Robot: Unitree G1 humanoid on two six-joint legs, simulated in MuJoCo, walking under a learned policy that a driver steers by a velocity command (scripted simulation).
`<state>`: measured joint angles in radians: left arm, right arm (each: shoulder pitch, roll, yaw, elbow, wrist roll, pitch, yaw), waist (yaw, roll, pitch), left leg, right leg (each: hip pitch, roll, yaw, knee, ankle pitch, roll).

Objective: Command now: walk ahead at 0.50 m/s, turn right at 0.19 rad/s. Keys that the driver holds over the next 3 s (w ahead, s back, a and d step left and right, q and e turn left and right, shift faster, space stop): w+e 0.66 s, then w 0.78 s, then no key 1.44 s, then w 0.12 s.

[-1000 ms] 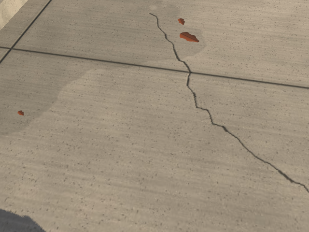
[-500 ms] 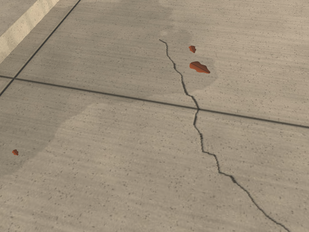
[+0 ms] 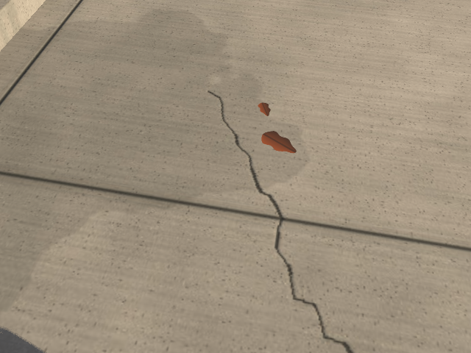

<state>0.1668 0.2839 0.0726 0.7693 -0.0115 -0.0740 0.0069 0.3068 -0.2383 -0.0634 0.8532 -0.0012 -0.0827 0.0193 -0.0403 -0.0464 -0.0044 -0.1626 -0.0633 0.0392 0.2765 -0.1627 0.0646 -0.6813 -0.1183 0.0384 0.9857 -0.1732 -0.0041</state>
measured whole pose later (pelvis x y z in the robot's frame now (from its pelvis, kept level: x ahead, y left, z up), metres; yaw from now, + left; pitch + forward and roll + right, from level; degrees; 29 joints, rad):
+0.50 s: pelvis +0.28 -0.09 -0.01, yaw -15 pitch +2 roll +0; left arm 0.28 0.27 0.07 0.72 -0.01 -0.05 -0.02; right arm 0.13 -0.29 -0.06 0.76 -0.01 -0.10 -0.01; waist 0.03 0.02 0.04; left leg -0.61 0.09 -0.07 1.05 -0.29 -0.03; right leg -0.27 0.11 0.05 0.38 -0.15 -0.11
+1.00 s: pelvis +0.56 -0.12 +0.00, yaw -26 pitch +2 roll +1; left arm 0.22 0.29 0.06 0.69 -0.01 -0.06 0.00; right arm 0.31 -0.25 -0.05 0.81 0.00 -0.09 0.02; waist -0.04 -0.05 0.01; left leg -0.20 -0.06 0.00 0.35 -0.18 0.05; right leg -0.59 -0.06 0.05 1.03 -0.29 -0.01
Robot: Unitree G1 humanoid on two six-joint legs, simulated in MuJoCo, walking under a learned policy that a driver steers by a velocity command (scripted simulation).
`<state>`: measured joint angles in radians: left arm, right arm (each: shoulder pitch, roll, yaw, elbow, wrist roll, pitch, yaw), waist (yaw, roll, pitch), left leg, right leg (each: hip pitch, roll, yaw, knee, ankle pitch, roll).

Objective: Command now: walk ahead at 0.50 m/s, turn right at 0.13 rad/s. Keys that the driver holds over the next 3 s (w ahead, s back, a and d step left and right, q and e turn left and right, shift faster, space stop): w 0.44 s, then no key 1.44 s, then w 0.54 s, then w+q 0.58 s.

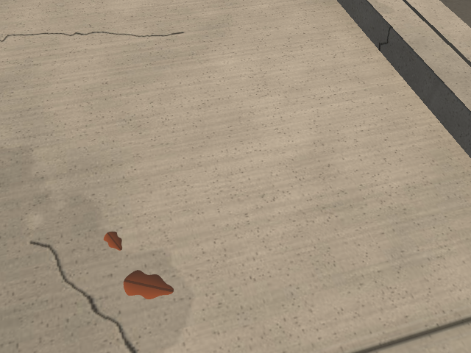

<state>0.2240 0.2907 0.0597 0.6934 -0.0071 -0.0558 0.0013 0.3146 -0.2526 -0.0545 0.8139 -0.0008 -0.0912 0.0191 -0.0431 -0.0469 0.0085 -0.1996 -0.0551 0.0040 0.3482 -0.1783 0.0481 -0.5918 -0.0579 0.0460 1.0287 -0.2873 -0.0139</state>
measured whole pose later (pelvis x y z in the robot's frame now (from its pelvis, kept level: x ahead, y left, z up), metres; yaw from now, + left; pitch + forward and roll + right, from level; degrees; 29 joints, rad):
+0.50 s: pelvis +0.26 -0.07 +0.00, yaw -1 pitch +2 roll -1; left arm 0.30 0.26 0.05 0.76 0.00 -0.08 -0.03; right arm 0.20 -0.31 -0.05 0.79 0.00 -0.06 0.00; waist 0.03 0.04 0.02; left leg -0.61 0.10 -0.03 1.02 -0.26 -0.01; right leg -0.20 0.06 -0.03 0.33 -0.16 -0.07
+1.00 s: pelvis +0.41 -0.03 -0.01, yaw -1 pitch +0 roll +1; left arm 0.22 0.27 0.04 0.88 0.01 0.03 0.03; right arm 0.11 -0.21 -0.02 0.83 -0.02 0.00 0.00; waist 0.00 -0.02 0.03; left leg -0.37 -0.03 0.03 0.48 -0.11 0.04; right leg -0.31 -0.06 0.04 0.62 -0.31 0.03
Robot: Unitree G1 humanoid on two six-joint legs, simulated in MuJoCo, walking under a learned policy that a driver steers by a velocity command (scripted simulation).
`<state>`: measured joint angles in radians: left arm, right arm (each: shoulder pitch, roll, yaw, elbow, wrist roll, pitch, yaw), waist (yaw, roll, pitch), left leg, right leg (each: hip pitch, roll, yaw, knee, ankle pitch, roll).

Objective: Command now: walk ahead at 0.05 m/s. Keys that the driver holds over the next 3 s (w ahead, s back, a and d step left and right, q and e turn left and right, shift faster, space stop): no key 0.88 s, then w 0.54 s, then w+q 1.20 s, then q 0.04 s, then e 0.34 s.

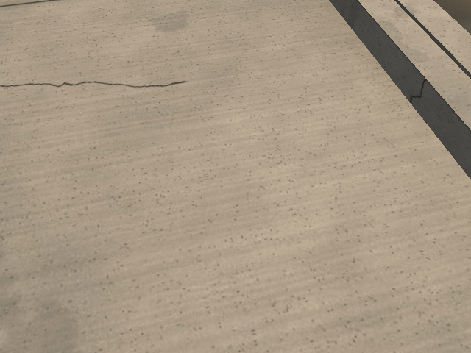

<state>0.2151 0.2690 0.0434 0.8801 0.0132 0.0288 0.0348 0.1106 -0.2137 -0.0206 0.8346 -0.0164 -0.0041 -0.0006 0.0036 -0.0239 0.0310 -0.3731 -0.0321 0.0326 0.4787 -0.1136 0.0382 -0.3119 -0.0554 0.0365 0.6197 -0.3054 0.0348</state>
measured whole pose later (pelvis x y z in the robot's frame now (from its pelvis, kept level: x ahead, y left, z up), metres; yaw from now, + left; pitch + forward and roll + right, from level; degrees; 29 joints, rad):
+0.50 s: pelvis +0.05 -0.03 +0.00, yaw +1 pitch -1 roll +0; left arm 0.23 0.21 0.02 1.02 0.00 -0.01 0.03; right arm 0.13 -0.23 -0.04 1.01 0.00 0.02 -0.03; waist 0.00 0.00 0.04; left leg -0.27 0.01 0.00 0.51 -0.21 -0.01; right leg -0.15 -0.01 0.00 0.51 -0.34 0.01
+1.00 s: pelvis +0.06 -0.02 +0.00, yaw +1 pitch -1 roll +0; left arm 0.32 0.20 0.03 1.09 -0.01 -0.01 0.04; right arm 0.19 -0.22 -0.04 1.12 0.01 0.01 -0.04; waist 0.01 0.00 0.01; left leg -0.29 0.01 0.00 0.61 -0.36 0.02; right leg -0.13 -0.01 -0.01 0.52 -0.38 -0.01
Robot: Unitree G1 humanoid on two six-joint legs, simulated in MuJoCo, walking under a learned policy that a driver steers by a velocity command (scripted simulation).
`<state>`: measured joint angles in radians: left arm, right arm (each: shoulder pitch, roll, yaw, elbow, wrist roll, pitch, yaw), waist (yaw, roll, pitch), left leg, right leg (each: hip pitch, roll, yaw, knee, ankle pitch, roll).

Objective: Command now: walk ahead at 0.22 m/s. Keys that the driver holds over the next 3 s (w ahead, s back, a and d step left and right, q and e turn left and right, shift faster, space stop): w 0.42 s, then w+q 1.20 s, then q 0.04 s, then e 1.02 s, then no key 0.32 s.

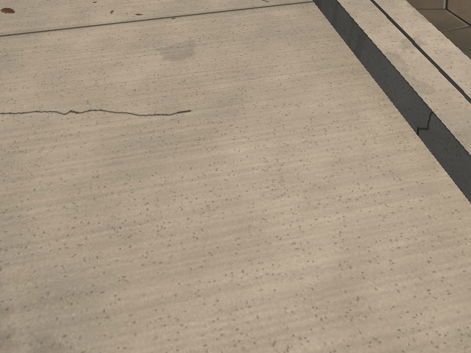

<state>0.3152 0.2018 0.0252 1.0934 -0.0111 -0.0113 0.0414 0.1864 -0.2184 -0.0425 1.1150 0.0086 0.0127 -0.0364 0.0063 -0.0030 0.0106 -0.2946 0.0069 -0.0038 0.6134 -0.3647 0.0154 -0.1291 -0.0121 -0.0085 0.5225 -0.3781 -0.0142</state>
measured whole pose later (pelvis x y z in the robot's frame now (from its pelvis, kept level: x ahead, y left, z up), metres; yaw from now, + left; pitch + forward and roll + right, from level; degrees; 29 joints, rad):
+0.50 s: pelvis +0.18 +0.02 +0.00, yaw +0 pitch +2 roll +1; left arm -0.02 0.24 0.05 0.90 -0.03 -0.08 -0.03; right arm 0.48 -0.18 -0.02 1.11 0.01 -0.08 -0.02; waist -0.10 -0.03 0.01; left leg 0.13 -0.03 0.04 0.16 -0.32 0.03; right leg -0.65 -0.08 -0.02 0.63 0.00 -0.02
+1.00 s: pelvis +0.47 -0.01 +0.01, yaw +15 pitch +1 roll -3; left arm 0.31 0.25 0.07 1.01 0.01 -0.10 0.02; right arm 0.12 -0.25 -0.08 0.86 0.02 -0.04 0.02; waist 0.06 0.03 0.01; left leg -0.71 0.13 -0.03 0.81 0.01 0.04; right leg 0.03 0.03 -0.25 0.22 -0.26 -0.02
